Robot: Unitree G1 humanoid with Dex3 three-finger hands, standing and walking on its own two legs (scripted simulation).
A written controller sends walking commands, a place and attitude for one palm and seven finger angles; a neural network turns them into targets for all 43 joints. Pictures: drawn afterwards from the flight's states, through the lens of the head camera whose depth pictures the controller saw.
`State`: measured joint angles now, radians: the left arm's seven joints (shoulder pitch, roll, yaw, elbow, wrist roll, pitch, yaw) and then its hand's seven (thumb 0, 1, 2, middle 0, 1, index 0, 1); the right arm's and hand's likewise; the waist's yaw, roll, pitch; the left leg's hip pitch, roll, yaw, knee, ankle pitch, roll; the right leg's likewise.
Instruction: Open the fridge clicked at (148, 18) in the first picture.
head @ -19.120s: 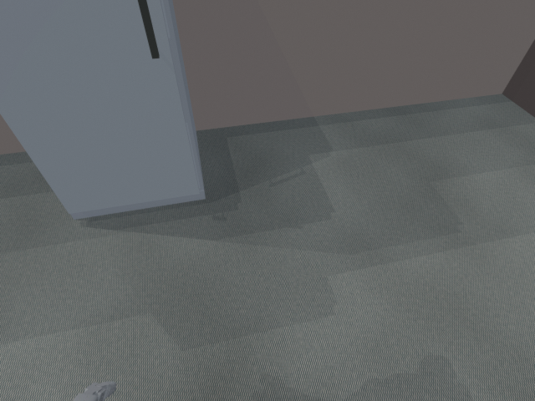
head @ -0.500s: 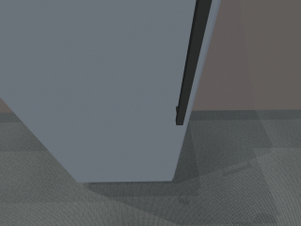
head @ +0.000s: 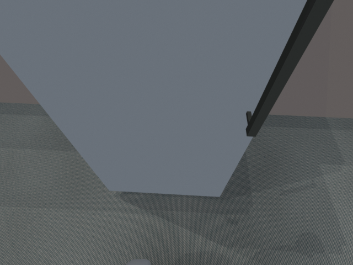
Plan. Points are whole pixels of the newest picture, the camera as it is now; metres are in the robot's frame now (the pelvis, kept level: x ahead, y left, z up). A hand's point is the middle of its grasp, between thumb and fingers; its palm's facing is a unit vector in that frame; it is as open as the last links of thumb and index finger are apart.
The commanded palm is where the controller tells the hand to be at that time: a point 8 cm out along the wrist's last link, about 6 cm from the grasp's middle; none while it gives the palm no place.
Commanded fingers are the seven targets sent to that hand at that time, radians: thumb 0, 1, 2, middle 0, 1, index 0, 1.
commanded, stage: come to a stop and stand still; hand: right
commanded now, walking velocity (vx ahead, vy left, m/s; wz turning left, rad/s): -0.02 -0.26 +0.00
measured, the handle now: (280, 61) +0.43 -0.15 +0.22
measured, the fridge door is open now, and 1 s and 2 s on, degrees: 0 0 0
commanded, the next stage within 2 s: look again from close up in 1.52 s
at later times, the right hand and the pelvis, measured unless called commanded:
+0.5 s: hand out of the picture +0.04 -0.18 -0.16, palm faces -0.01 +0.97 -0.23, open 7.3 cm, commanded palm none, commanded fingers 0.00 -0.90 -0.90 0.20 0.30 0.20 0.30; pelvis -0.01 +0.00 +0.01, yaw +1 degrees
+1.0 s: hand out of the picture +0.03 -0.17 -0.15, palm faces -0.04 +0.96 -0.26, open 7.4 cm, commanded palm none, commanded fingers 0.00 -0.90 -0.90 0.20 0.30 0.20 0.30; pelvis +0.00 +0.02 +0.01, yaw +1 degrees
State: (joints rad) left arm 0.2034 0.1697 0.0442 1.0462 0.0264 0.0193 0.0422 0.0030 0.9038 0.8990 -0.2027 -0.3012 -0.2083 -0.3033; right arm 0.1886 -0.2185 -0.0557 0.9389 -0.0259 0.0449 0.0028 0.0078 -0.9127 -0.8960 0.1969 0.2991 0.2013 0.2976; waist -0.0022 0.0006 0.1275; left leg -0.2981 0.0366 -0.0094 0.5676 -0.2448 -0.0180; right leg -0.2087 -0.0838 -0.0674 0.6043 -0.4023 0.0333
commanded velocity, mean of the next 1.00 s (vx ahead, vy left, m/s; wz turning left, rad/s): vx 0.00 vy -0.06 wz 0.00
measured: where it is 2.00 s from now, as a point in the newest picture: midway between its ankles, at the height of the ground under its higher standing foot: outside the picture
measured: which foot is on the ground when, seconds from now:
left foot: down 0.00-1.00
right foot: down 0.00-1.00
